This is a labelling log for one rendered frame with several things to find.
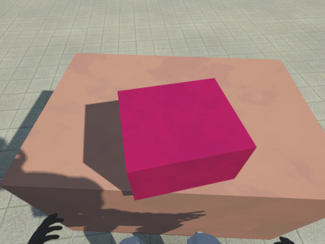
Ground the robot left hand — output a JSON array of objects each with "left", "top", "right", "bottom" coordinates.
[{"left": 27, "top": 213, "right": 64, "bottom": 244}]

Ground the pedestal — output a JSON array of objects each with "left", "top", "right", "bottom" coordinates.
[{"left": 0, "top": 53, "right": 325, "bottom": 240}]

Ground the robot right thigh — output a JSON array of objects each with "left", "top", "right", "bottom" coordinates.
[{"left": 187, "top": 233, "right": 221, "bottom": 244}]

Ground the carton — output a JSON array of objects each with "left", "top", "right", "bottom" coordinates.
[{"left": 118, "top": 78, "right": 257, "bottom": 200}]

